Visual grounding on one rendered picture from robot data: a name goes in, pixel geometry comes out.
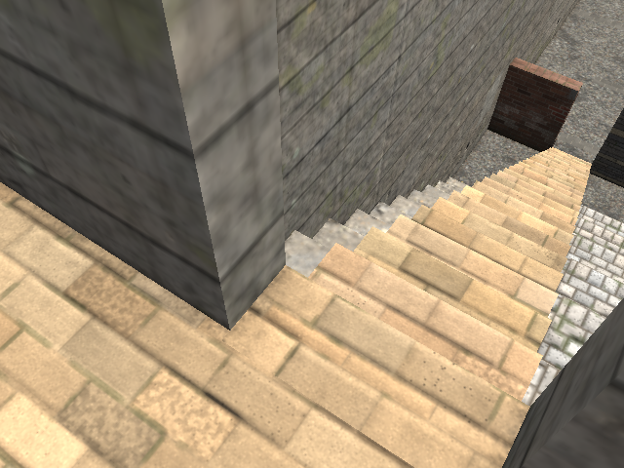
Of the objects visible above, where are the stairs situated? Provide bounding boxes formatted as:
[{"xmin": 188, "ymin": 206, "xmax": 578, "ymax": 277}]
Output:
[{"xmin": 308, "ymin": 147, "xmax": 592, "ymax": 401}]

